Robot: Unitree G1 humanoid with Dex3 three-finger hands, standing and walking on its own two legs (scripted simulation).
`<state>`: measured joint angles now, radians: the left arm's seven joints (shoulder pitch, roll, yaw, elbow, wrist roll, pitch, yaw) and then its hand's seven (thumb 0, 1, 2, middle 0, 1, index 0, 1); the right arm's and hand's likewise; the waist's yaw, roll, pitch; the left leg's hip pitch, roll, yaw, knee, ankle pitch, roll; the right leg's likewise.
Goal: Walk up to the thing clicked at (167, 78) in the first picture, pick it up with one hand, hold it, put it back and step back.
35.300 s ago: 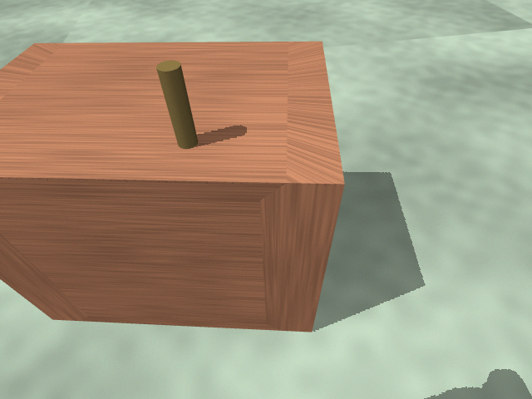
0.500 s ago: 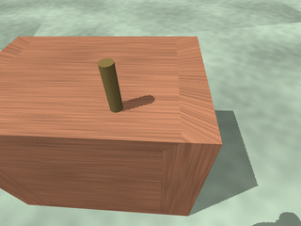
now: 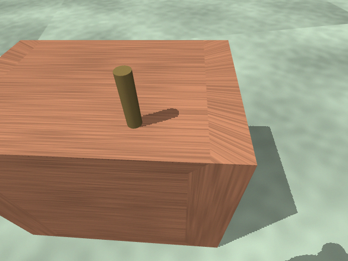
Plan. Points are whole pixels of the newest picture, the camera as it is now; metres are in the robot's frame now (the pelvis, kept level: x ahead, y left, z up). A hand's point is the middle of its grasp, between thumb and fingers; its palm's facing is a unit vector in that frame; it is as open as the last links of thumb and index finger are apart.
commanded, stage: stand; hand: left
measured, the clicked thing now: (129, 99) +0.50 +0.15 +0.11
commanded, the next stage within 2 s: step back in 0.08 s
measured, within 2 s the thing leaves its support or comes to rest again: neither
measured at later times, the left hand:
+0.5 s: hand out of the picture +0.09 +0.33 -0.18, palm faces -0.02 -0.93 -0.36, open 7.4 cm
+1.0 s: hand out of the picture -0.03 +0.33 -0.14, palm faces -0.05 -0.91 -0.41, open 7.4 cm
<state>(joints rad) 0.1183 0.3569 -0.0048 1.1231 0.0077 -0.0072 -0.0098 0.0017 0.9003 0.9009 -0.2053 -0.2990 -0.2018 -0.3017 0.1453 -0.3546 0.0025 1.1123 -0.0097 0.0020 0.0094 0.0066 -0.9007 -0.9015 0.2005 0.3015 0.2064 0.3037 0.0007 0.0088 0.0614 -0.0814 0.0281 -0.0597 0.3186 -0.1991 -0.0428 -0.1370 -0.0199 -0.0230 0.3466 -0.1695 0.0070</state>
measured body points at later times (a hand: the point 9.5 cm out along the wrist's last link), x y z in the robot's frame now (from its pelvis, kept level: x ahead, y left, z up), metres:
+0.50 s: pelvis -0.07 +0.07 -0.02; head +0.02 +0.10 +0.42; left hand +0.09 +0.38 -0.16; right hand -0.02 -0.26 -0.13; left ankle -0.07 +0.16 -0.75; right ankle -0.04 -0.10 -0.69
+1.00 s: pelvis -0.15 +0.07 -0.01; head -0.08 +0.04 +0.43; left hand -0.03 +0.37 -0.12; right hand -0.05 -0.24 -0.15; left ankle -0.18 +0.21 -0.67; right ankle -0.13 -0.04 -0.75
